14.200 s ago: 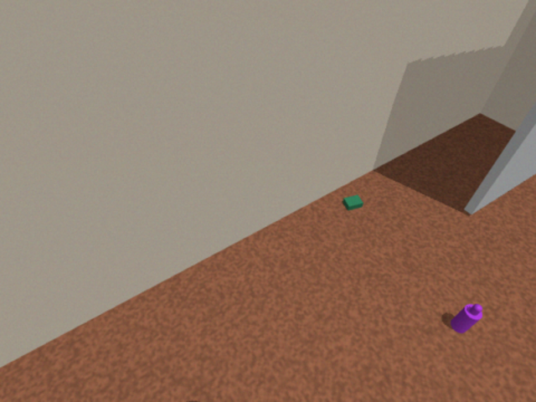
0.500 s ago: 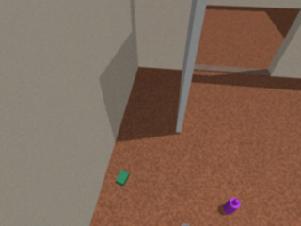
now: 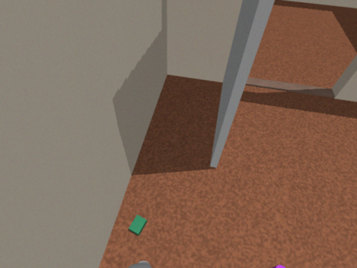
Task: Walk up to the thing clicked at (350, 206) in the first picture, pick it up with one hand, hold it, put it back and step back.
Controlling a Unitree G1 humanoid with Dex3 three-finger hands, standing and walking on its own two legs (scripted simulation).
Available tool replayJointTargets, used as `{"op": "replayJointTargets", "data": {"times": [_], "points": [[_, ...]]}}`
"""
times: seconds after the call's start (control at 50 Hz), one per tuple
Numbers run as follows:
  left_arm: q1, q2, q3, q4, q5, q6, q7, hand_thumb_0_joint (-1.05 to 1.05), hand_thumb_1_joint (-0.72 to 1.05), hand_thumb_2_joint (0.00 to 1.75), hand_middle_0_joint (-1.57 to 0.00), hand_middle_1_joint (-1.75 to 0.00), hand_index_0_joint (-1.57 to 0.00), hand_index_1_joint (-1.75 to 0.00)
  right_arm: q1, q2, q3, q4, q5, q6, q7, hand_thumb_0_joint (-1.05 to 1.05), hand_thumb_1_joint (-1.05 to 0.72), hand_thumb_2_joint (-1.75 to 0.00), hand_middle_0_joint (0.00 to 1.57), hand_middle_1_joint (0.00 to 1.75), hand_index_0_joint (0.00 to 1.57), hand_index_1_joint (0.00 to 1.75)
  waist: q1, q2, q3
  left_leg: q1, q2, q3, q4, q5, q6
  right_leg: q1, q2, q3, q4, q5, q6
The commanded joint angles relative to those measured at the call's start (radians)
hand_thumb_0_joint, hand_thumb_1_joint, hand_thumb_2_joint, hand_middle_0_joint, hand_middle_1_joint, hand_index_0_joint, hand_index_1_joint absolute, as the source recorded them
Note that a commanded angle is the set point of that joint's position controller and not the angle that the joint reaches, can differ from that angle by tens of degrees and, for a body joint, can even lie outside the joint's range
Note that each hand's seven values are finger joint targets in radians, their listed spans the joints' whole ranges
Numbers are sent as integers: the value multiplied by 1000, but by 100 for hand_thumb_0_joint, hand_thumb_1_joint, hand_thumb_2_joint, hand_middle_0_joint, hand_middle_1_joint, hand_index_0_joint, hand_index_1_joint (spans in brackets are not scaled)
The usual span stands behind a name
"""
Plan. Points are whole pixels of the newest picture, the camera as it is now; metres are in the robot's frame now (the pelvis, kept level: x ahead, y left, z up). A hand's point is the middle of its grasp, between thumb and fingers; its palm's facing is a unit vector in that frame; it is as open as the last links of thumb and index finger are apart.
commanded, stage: walk up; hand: left
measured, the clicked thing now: (138, 224) +0.43 +0.21 -0.74
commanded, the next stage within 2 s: none
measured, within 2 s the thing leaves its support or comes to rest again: neither
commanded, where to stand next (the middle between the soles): +0.08 -0.02 m, yaw +0 degrees
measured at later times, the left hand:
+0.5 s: hand out of the picture +0.07 +0.27 -0.13, palm faces -0.01 -0.91 -0.42, open 7.4 cm
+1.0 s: hand out of the picture +0.08 +0.25 -0.13, palm faces +0.02 -0.93 -0.36, open 7.4 cm
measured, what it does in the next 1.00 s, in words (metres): stands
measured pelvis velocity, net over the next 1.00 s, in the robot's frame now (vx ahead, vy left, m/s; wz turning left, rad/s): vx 0.01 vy -0.01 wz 0.04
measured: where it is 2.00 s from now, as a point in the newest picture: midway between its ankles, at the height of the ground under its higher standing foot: outside the picture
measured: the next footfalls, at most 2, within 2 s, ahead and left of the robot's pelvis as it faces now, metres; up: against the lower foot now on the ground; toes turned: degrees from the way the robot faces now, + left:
left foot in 1.84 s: -0.04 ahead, +0.12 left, +0.00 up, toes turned +5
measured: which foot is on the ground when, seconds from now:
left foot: down 0.00-1.00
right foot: down 0.00-1.00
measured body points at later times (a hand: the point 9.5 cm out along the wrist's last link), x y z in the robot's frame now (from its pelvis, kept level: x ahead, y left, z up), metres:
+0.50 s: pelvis +0.00 -0.01 +0.01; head +0.02 -0.02 +0.46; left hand +0.07 +0.31 -0.10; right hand +0.11 -0.32 -0.12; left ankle +0.09 +0.12 -0.72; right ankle -0.02 -0.15 -0.72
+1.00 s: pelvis +0.01 -0.01 +0.02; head +0.03 -0.01 +0.47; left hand +0.08 +0.30 -0.11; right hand +0.12 -0.32 -0.11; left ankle +0.09 +0.12 -0.72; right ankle -0.02 -0.15 -0.72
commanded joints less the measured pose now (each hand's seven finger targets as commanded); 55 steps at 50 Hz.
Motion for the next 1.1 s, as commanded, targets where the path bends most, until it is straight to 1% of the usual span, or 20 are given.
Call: {"op": "replayJointTargets", "data": {"times": [0.0, 0.02, 0.04, 0.12, 0.16, 0.18, 0.2, 0.22, 0.24, 0.26, 0.3, 0.32, 0.34, 0.38, 0.46, 0.54, 0.68, 0.72, 0.82, 1.08], "points": [[71, 182, 38, -15, -2, 3, 25, 0, 90, 90, -20, -30, -20, -30, -34, -270, -56, -77, 15, -16, -22, 0, -90, -90, 20, 30, 20, 30, -7, 214, -218, 143, 328, -399, -238, 290, 261, -53, -12, 78, 166, -179, -17], [66, 191, 45, 0, 1, 5, 20, 0, 90, 90, -20, -30, -20, -30, -63, -266, -51, -86, 11, -9, -23, 0, -90, -90, 20, 30, 20, 30, -6, 243, -205, 102, 288, -339, -246, 201, 226, -29, -16, 71, 136, -153, -18], [67, 196, 48, 11, 1, 3, 15, 0, 90, 90, -20, -30, -20, -30, -79, -251, -43, -83, 6, -5, -23, 0, -90, -90, 20, 30, 20, 30, -5, 236, -203, 112, 243, -273, -221, 210, 194, -42, -12, 57, 101, -120, -14], [86, 174, 47, 64, 12, -8, 16, 0, 90, 90, -20, -30, -20, -30, -101, -261, -43, -73, 10, 15, -12, 0, -90, -90, 20, 30, 20, 30, 0, 259, -250, 166, 196, -216, -138, 196, 159, 4, 14, -29, -121, 36, 8], [104, 168, 45, 95, 25, -27, 26, 0, 90, 90, -20, -30, -20, -30, -128, -231, -35, -70, 21, 31, -6, 0, -90, -90, 20, 30, 20, 30, 21, 201, -272, 129, 180, -181, -48, 224, 124, 104, -2, -10, -319, 217, 6], [67, 204, 52, 85, 37, -39, 32, 0, 90, 90, -20, -30, -20, -30, -132, -187, -23, -72, 32, 37, -3, 0, -90, -90, 20, 30, 20, 30, 12, 106, -236, 49, 141, -152, 3, 182, 75, 104, -82, 117, -355, 254, -22], [-2, 263, 62, 63, 47, -48, 34, 0, 90, 90, -20, -30, -20, -30, -133, -169, -20, -71, 35, 41, 1, 0, -90, -90, 20, 30, 20, 30, -22, 9, -163, -5, 59, -103, 32, 52, 24, 29, -197, 289, -411, 247, -75], [-96, 319, 65, 52, 44, -42, 30, 0, 90, 90, -20, -30, -20, -30, -139, -183, -31, -47, 30, 48, -3, 0, -90, -90, 20, 30, 20, 30, -42, -84, -131, 84, 11, -67, 93, -220, 17, -138, -290, 341, -426, 217, -157], [-159, 302, 60, 32, 46, -42, 29, 0, 90, 90, -20, -30, -20, -30, -114, -200, -41, -24, 20, 51, -1, 0, -90, -90, 20, 30, 20, 30, -68, -85, -92, 158, 29, -89, 132, -237, 15, -226, -290, 328, -402, 205, -166], [-168, 255, 49, 31, 44, -45, 27, 0, 90, 90, -20, -30, -20, -30, -109, -201, -41, -11, 19, 45, 4, 0, -90, -90, 20, 30, 20, 30, -78, -49, -87, 168, 42, -90, 48, -181, 21, -203, -240, 245, -364, 233, -131], [-146, 219, 42, 61, 35, -51, 25, 0, 90, 90, -20, -30, -20, -30, -152, -196, -33, 5, 31, 30, 14, 0, -90, -90, 20, 30, 20, 30, -55, -24, -126, 202, 73, -122, -56, 159, 44, -126, -134, 103, -324, 308, -38], [-143, 213, 41, 70, 34, -52, 24, 0, 90, 90, -20, -30, -20, -30, -155, -191, -33, 10, 30, 27, 15, 0, -90, -90, 20, 30, 20, 30, -46, -39, -154, 213, 91, -140, -69, 227, 57, -90, -112, 89, -310, 329, -24], [-123, 217, 41, 79, 32, -50, 21, 0, 90, 90, -20, -30, -20, -30, -167, -199, -32, 8, 27, 28, 15, 0, -90, -90, 20, 30, 20, 30, -31, -49, -180, 213, 91, -140, -71, 210, 59, -62, -103, 92, -310, 313, -22], [-117, 218, 40, 81, 31, -42, 19, 0, 90, 90, -20, -30, -20, -30, -172, -209, -27, 26, 23, 35, 17, 0, -90, -90, 20, 30, 20, 30, -25, -54, -140, 167, 81, -141, -94, 41, 49, -87, -124, 124, -378, 115, -28], [-164, 218, 37, 97, 34, -36, 15, 0, 90, 90, -20, -30, -20, -30, -175, -220, -28, 62, 14, 37, 23, 0, -90, -90, 20, 30, 20, 30, -43, -15, -127, 173, 73, -155, -168, -72, 34, -85, -118, 113, -389, 67, -35], [-133, 196, 32, 129, 26, -34, 14, 0, 90, 90, -20, -30, -20, -30, -188, -213, -15, 89, 13, 27, 25, 0, -90, -90, 20, 30, 20, 30, -13, 59, -174, 134, 113, -198, -222, 35, 49, 54, -89, 62, -362, 156, -26], [-142, 192, 29, 158, 22, -25, 13, 0, 90, 90, -20, -30, -20, -30, -188, -215, -15, 119, 15, 28, 18, 0, -90, -90, 20, 30, 20, 30, -13, 110, -211, 142, 125, -213, -264, 73, 49, 117, -71, 26, -361, 202, -19], [-144, 193, 28, 164, 25, -25, 14, 0, 90, 90, -20, -30, -20, -30, -194, -216, -16, 120, 14, 32, 17, 0, -90, -90, 20, 30, 20, 30, -18, 114, -199, 132, 120, -210, -268, 31, 46, 114, -77, 31, -382, 191, -21], [-186, 208, 34, 167, 31, -32, 15, 0, 90, 90, -20, -30, -20, -30, -183, -204, -19, 133, 16, 35, 16, 0, -90, -90, 20, 30, 20, 30, -39, 71, -194, 172, 86, -165, -222, 95, 32, 78, -109, 57, -426, 237, -25], [-201, 200, 37, 176, 34, -33, 14, 0, 90, 90, -20, -30, -20, -30, -199, -205, -19, 144, 17, 40, 18, 0, -90, -90, 20, 30, 20, 30, -38, 31, -176, 207, 81, -160, -218, 142, 29, 65, -118, 46, -464, 239, -16]]}}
